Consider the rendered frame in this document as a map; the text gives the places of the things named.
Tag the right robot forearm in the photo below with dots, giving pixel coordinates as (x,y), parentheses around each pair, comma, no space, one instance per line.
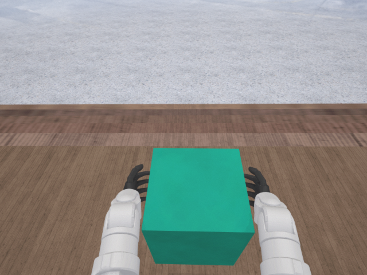
(278,237)

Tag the carton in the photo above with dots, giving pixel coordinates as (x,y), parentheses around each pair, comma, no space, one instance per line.
(197,209)

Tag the left robot forearm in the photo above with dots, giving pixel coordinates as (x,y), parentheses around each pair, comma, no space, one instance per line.
(118,253)

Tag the left robot hand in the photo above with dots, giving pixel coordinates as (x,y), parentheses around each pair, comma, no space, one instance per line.
(133,182)

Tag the right robot hand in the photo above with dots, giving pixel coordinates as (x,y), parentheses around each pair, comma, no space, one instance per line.
(260,185)

